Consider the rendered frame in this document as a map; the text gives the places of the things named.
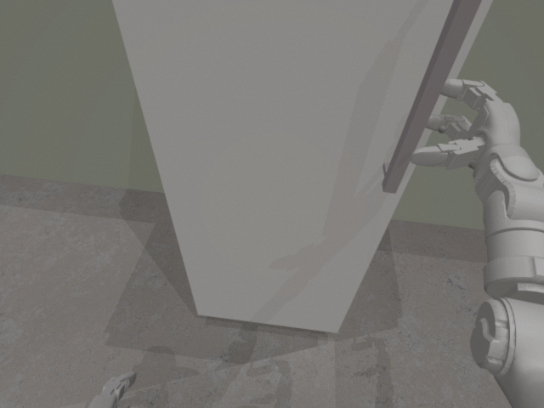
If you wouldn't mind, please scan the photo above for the fridge door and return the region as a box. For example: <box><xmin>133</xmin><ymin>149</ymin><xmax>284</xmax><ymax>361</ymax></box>
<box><xmin>112</xmin><ymin>0</ymin><xmax>493</xmax><ymax>333</ymax></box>

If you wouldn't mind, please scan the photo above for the handle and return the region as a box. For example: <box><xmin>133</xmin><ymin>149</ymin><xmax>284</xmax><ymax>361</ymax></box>
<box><xmin>382</xmin><ymin>0</ymin><xmax>482</xmax><ymax>194</ymax></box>

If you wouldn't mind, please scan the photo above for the robot right forearm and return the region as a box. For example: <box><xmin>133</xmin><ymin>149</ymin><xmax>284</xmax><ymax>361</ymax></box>
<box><xmin>473</xmin><ymin>144</ymin><xmax>544</xmax><ymax>305</ymax></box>

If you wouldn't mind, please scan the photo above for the robot right hand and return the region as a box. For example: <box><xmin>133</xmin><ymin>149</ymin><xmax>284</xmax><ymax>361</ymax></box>
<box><xmin>411</xmin><ymin>79</ymin><xmax>520</xmax><ymax>171</ymax></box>

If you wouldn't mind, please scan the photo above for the robot left hand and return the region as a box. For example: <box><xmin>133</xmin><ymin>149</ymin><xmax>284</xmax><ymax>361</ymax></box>
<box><xmin>88</xmin><ymin>371</ymin><xmax>137</xmax><ymax>408</ymax></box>

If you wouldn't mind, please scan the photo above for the robot right upper arm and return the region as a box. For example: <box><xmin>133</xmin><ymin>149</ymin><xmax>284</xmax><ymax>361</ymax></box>
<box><xmin>470</xmin><ymin>297</ymin><xmax>544</xmax><ymax>408</ymax></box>

